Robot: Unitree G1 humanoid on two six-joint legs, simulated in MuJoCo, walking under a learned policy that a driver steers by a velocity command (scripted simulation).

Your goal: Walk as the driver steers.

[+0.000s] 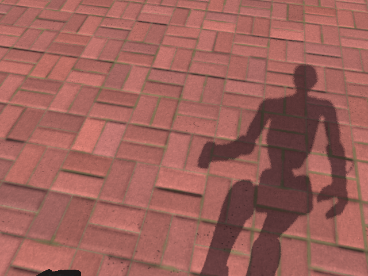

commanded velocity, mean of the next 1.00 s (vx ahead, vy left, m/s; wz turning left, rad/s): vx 0.50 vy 0.00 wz -0.50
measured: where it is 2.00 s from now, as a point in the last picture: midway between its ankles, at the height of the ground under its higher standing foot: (266, 148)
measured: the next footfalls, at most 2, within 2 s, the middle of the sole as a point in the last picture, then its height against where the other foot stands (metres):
left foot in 0.38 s outside the picture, level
right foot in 0.88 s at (250, 245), level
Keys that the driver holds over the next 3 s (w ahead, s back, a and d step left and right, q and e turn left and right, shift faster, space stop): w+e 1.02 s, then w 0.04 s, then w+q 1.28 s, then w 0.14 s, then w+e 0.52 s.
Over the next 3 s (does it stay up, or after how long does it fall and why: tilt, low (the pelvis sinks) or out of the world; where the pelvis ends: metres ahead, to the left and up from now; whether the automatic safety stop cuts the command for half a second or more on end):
stays up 1.59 -0.40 -0.01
